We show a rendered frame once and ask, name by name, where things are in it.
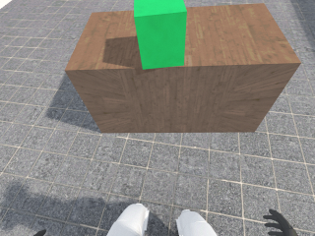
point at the carton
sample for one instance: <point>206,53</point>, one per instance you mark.
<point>161,32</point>

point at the robot thigh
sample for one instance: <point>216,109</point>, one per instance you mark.
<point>131,222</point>
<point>191,223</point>

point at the robot right thigh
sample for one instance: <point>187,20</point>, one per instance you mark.
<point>191,223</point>

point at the pedestal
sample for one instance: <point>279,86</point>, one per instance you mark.
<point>237,62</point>

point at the robot left thigh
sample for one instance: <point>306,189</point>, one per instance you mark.
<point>131,222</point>

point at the robot right hand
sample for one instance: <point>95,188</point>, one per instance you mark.
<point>282,224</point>

